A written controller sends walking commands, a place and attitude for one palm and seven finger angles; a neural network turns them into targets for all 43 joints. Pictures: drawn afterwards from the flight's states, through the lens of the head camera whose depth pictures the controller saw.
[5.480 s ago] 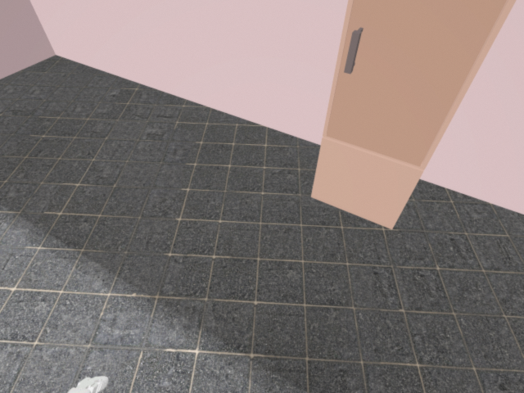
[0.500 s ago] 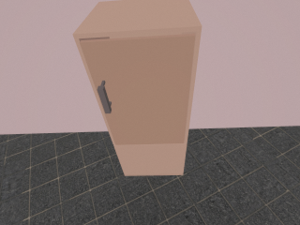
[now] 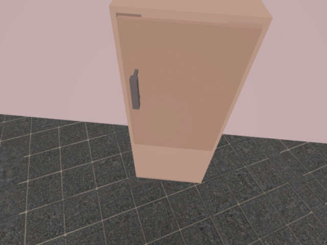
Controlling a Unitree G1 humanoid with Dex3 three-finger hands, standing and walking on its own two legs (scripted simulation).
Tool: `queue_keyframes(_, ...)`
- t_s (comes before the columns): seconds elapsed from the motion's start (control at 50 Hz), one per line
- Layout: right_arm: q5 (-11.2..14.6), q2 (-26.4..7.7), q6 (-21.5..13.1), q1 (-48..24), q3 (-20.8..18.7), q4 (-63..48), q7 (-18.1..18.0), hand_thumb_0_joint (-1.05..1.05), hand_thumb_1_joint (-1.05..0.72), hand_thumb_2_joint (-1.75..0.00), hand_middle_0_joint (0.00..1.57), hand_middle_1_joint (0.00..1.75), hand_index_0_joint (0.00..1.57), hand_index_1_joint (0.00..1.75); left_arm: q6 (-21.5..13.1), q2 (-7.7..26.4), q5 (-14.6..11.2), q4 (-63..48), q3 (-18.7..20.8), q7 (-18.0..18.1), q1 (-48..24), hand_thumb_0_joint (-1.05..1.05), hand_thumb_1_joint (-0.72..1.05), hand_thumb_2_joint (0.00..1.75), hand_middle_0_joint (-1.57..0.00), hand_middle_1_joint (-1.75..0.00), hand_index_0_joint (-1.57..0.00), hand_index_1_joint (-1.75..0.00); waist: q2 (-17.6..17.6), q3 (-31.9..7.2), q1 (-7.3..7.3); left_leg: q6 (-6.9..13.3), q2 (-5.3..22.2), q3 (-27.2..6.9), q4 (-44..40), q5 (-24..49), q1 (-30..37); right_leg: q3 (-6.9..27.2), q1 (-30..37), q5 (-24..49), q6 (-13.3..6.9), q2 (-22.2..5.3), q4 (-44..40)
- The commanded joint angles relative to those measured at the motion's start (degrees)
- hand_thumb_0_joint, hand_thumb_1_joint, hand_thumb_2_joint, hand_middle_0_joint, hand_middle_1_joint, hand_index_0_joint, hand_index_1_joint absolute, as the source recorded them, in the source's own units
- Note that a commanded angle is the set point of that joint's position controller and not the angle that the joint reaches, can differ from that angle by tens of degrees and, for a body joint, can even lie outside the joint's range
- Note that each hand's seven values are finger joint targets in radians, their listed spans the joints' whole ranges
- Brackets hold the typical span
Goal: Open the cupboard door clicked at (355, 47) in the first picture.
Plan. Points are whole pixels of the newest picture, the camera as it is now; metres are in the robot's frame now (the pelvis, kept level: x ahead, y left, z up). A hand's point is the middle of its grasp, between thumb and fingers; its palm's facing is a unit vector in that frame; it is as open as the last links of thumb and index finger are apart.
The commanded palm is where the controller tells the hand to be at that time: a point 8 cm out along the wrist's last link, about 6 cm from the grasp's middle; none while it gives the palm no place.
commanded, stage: come to a stop and stand still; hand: left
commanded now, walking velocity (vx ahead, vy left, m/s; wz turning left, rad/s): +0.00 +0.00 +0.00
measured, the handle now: (136, 89) +0.57 +0.16 +0.04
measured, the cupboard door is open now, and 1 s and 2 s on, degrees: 0 0 0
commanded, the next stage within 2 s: look again from close up in 0.36 s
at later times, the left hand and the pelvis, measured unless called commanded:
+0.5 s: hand out of the picture +0.02 +0.18 -0.17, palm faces +0.01 -0.98 -0.21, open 7.3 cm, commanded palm none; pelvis +0.01 +0.01 +0.01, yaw +0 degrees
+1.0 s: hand out of the picture -0.01 +0.17 -0.17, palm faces +0.02 -0.98 -0.20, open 7.4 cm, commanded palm none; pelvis +0.00 +0.00 +0.00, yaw +0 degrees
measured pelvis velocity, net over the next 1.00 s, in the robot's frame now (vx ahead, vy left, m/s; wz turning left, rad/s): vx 0.00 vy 0.00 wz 0.00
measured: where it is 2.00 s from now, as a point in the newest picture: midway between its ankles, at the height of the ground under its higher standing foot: outside the picture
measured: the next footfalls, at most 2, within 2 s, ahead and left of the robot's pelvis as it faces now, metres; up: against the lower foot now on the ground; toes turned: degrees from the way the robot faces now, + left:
none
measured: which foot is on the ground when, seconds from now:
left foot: down 0.00-1.00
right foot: down 0.00-1.00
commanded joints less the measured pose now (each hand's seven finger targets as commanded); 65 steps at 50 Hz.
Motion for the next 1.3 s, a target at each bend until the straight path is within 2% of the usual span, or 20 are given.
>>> queue_keyframes(0.0, 0.73, -7.65, 0.55, 3.82, -1.22, -0.31, -0.31, 0.0, -0.9, -0.9, 0.2, 0.3, 0.2, 0.3, -1.48, 3.34, 0.51, -0.09, 0.24, -0.31, 6.76, 0.0, 0.9, 0.9, -0.2, -0.3, -0.2, -0.3, 2.87, -0.73, -0.95, 1.86, 9.24, -7.9, -4.83, 21.22, 1.93, 3.23, 1.38, 18.35, -0.32, -1.26, -15.8)
queue_keyframes(0.08, 0.35, -6.18, 0.76, 6.1, -1.3, 0.95, 0.37, 0.0, -0.9, -0.9, 0.2, 0.3, 0.2, 0.3, -2.13, 4.72, 0.41, -1.44, 0.03, -0.53, 0.96, 0.0, 0.9, 0.9, -0.2, -0.3, -0.2, -0.3, -4.56, 1.71, -3.28, -0.58, 6.95, -6.5, -6.89, 11.95, 2.95, 4.5, -1.4, 21.75, -1.4, -3.06, -16.92)
queue_keyframes(0.26, 0.17, -7.05, -0.43, 8.22, -0.19, 3.62, 0.14, 0.0, -0.9, -0.9, 0.2, 0.3, 0.2, 0.3, -2.0, 5.87, -0.11, -1.71, 0.15, -0.38, -0.19, 0.0, 0.9, 0.9, -0.2, -0.3, -0.2, -0.3, 4.57, -2.24, -2.42, -0.51, 7.9, -6.79, -9.02, 20.8, 4.84, 2.62, 4.87, 25.05, -1.26, -2.54, -16.82)
queue_keyframes(0.42, 0.35, -6.97, -0.45, 11.41, 0.32, 5.6, -0.19, 0.0, -0.9, -0.9, 0.2, 0.3, 0.2, 0.3, -1.56, 5.62, -0.31, -0.84, -0.08, -0.31, -0.29, 0.0, 0.9, 0.9, -0.2, -0.3, -0.2, -0.3, 4.22, 0.09, -2.47, -0.48, 8.16, -6.91, -10.26, 20.52, 4.41, 1.73, 5.73, 22.66, -1.19, -2.31, -18.05)
queue_keyframes(0.44, 0.7, -9.55, -1.33, 8.82, 0.53, 1.17, 0.68, 0.0, -0.9, -0.9, 0.2, 0.3, 0.2, 0.3, -3.44, 6.6, 0.79, -0.66, -1.07, 2.17, 2.96, 0.0, 0.9, 0.9, -0.2, -0.3, -0.2, -0.3, 3.93, 3.15, -1.98, -1.73, 8.22, -5.99, 2.23, 29.24, -0.8, 5.32, 1.01, 39.79, -1.52, -3.8, -15.99)
queue_keyframes(0.46, 0.08, -7.53, -0.88, 12.97, 0.35, 0.51, 1.05, 0.0, -0.9, -0.9, 0.2, 0.3, 0.2, 0.3, -3.83, 8.68, 0.17, -3.13, -0.3, 1.59, 1.0, 0.0, 0.9, 0.9, -0.2, -0.3, -0.2, -0.3, 5.74, -0.25, -4.32, -1.12, 7.08, -7.06, -0.76, 13.07, -0.61, 4.01, 2.92, 29.37, -3.36, -4.84, -14.05)
queue_keyframes(0.5, -0.36, -7.2, -1.19, 14.15, 0.56, 1.0, 1.27, 0.0, -0.9, -0.9, 0.2, 0.3, 0.2, 0.3, -3.75, 7.2, 0.13, -3.54, -0.71, 0.53, -0.5, 0.0, 0.9, 0.9, -0.2, -0.3, -0.2, -0.3, 10.48, -0.41, -3.62, -0.28, 7.21, -8.16, -3.78, 13.61, -2.5, 2.33, 2.29, 17.17, -3.67, -1.87, -12.5)
queue_keyframes(0.58, -0.1, -8.14, -1.33, 14.98, 0.44, -0.45, 0.76, 0.0, -0.9, -0.9, 0.2, 0.3, 0.2, 0.3, -3.16, 5.15, -0.13, -3.6, -1.01, 0.02, 0.95, 0.0, 0.9, 0.9, -0.2, -0.3, -0.2, -0.3, 5.87, -4.4, -3.54, 1.24, 7.93, -8.95, -4.1, 14.37, -0.17, 1.27, 2.02, 13.31, -3.04, 0.04, -10.39)
queue_keyframes(0.68, 0.03, -7.57, -0.87, 14.25, 0.51, -0.51, 0.81, 0.0, -0.9, -0.9, 0.2, 0.3, 0.2, 0.3, -2.7, 4.75, 0.01, -3.62, -1.29, -0.18, 0.59, 0.0, 0.9, 0.9, -0.2, -0.3, -0.2, -0.3, 0.06, 2.43, -3.4, 1.14, 7.1, -8.24, -6.15, 6.74, -2.87, 2.25, -2.13, 10.67, -2.51, -0.29, -12.02)
queue_keyframes(0.94, 0.16, -7.04, -1.16, 13.12, 0.6, 1.45, 0.6, 0.0, -0.9, -0.9, 0.2, 0.3, 0.2, 0.3, -2.75, 5.71, 0.09, -3.31, -0.73, -0.36, 2.24, 0.0, 0.9, 0.9, -0.2, -0.3, -0.2, -0.3, 2.62, 0.83, -2.88, 0.81, 7.0, -6.46, -6.95, 9.28, -0.45, 3.28, -1.2, 15.15, -2.47, -0.99, -13.2)
queue_keyframes(1.02, 0.22, -6.92, -1.15, 12.25, 0.45, 1.79, 0.47, 0.0, -0.9, -0.9, 0.2, 0.3, 0.2, 0.3, -2.99, 6.11, 0.16, -3.07, -0.67, -0.4, 2.47, 0.0, 0.9, 0.9, -0.2, -0.3, -0.2, -0.3, 2.89, -0.26, -2.76, 0.5, 7.1, -5.79, -5.95, 11.19, 0.86, 3.62, -0.48, 19.23, -2.62, -1.43, -13.69)
queue_keyframes(1.04, 0.74, -9.23, -0.76, 7.57, -0.01, -2.2, 1.02, 0.0, -0.9, -0.9, 0.2, 0.3, 0.2, 0.3, -3.26, 6.62, 0.59, -1.57, -0.66, 1.74, 5.78, 0.0, 0.9, 0.9, -0.2, -0.3, -0.2, -0.3, -2.83, 3.34, -1.44, -1.45, 8.29, -5.45, 5.13, 11.97, -4.96, 7.45, -1.88, 35.21, -1.82, -4.23, -15.75)
queue_keyframes(1.06, 3.39, -18.07, -9.48, 9.31, -1.22, -21.45, -1.71, 0.0, -0.9, -0.9, 0.2, 0.3, 0.2, 0.3, -15.97, 18.31, -11.4, -91.79, 4.86, 1.29, -36.17, 0.0, 0.88, 0.89, -0.2, -0.32, -0.2, -0.32, 9.15, -26.21, -8.96, 0.57, 1.32, -5.56, -2.03, 19.13, 11.47, 1.64, 3.62, 33.87, -2.94, 1.96, -8.88)
queue_keyframes(1.08, 2.98, -12.4, -14.61, 4.22, 0.57, -17.54, -3.58, 0.0, -0.9, -0.9, 0.2, 0.3, 0.2, 0.3, -12.82, 14.63, -6.63, -76.05, 5.32, 3.77, -11.73, 0.0, 0.85, 0.88, -0.2, -0.33, -0.2, -0.33, 18.59, -24.95, -2.64, 0.89, 3.18, -4.81, -2.95, 27.12, 14.71, 0.66, 1.66, 23.66, -3.58, 4.02, -6.11)
queue_keyframes(1.1, 3.39, -12.21, -16.04, 4.88, -0.71, -14.31, -3.68, 0.0, -0.9, -0.9, 0.2, 0.3, 0.2, 0.3, -10.1, 10.73, -7.62, -71.17, 3.17, 6.48, -10.18, 0.0, 0.83, 0.87, -0.21, -0.34, -0.21, -0.34, 15.97, -18.86, -4.78, -0.82, 3.39, -4.9, -2.24, 20.77, 8.34, -1.78, -1.97, 16.83, -2.8, 4.18, -6.59)
queue_keyframes(1.12, 4.18, -10.46, -15.9, 6.58, -0.96, -14.16, -3.01, 0.0, -0.9, -0.9, 0.2, 0.3, 0.2, 0.3, -4.15, -2.09, -8.21, -58.85, -3.23, 6.05, 6.73, 0.0, 0.81, 0.86, -0.21, -0.36, -0.21, -0.36, 12.82, -11.03, -5.14, -0.33, 3.78, -5.78, -2.95, 15.75, 3.4, -2.7, -5.4, 14.68, -2.29, 4.04, -7.44)
queue_keyframes(1.16, 4.14, -13.94, -17.43, 4.77, -1.96, -19.79, -3.38, 0.0, -0.9, -0.9, 0.2, 0.3, 0.2, 0.3, -7.92, 2.7, -10.27, -71.77, -0.43, 3.54, -2.05, 0.0, 0.76, 0.84, -0.21, -0.39, -0.21, -0.39, 6.97, -5.17, -6.51, -0.28, 2.42, -6.69, -0.56, 8.04, -1.15, -3.14, -8.63, 13.16, -1.83, 4.21, -9.11)
queue_keyframes(1.2, 2.54, -14.52, -17.99, 5.32, -2.52, -22.71, -2.93, 0.0, -0.9, -0.9, 0.2, 0.3, 0.2, 0.3, -12.83, 2.72, -9.51, -61.99, 1.94, 0.74, 2.9, 0.0, 0.71, 0.82, -0.21, -0.42, -0.21, -0.42, -2.93, -0.49, -6.86, -0.03, 0.67, -7.07, 4.7, 5.39, -8.4, -3.8, -15.87, 9.39, -1.37, 4.81, -7.22)
queue_keyframes(1.24, 1.51, -13.83, -17.42, 3.88, -3.49, -24.69, -1.79, 0.0, -0.9, -0.9, 0.2, 0.3, 0.2, 0.3, -19.67, 0.48, -11.02, -50.87, 4.94, -4.85, 10.83, 0.0, 0.67, 0.8, -0.22, -0.45, -0.22, -0.45, -14.7, 0.6, -3.33, -1.01, 0.44, -6.86, 9.89, 2.27, -17.91, -3.28, -21.92, 4.9, -0.98, 5.12, -2.47)
queue_keyframes(1.28, 1.24, -14.03, -17.25, 2.05, -4.56, -27.67, -0.42, 0.0, -0.9, -0.9, 0.2, 0.3, 0.2, 0.3, -27.58, 2.65, -13.69, -49.22, 9.18, -12.28, 17.04, 0.0, 0.62, 0.78, -0.22, -0.48, -0.22, -0.48, -17.87, -4.24, 0.03, -1.62, -0.22, -6.11, 14.9, 1.82, -24.95, -0.39, -20.51, 7.72, -0.96, 4.48, 2.47)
